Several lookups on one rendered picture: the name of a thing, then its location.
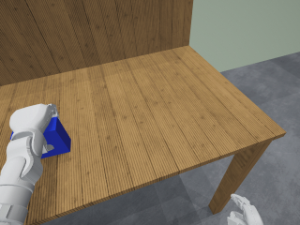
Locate table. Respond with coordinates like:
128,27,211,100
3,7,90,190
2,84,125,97
0,0,287,225

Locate left robot forearm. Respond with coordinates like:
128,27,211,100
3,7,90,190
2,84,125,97
0,128,44,225

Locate right robot hand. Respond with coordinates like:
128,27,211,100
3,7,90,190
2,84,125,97
227,194,263,225

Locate left robot hand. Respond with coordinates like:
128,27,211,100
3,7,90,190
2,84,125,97
9,103,61,154

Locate sponge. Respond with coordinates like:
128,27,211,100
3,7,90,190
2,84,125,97
10,116,71,158

